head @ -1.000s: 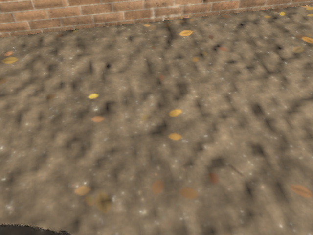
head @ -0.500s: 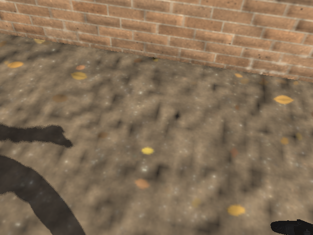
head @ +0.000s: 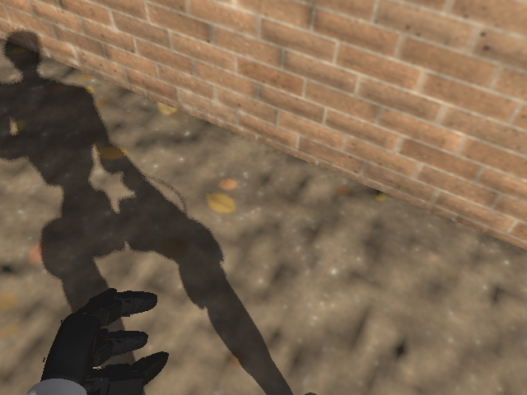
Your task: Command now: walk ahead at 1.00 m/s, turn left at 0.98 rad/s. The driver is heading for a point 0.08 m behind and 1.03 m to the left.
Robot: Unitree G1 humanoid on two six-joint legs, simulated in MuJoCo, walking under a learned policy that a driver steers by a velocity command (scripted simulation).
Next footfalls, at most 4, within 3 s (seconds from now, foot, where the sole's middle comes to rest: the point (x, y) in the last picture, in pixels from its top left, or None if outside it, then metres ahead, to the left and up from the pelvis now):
0.06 right None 0.26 -0.17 -0.76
0.50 left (173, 330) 0.62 0.15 -0.76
0.90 right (123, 200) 1.06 0.29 -0.76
1.34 left None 1.06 0.72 -0.76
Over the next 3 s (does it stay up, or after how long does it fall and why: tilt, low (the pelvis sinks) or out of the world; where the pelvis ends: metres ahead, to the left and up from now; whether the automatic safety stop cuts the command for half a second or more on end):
stays up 0.77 1.50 0.02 its command is cut before an obstacle after 1.7 s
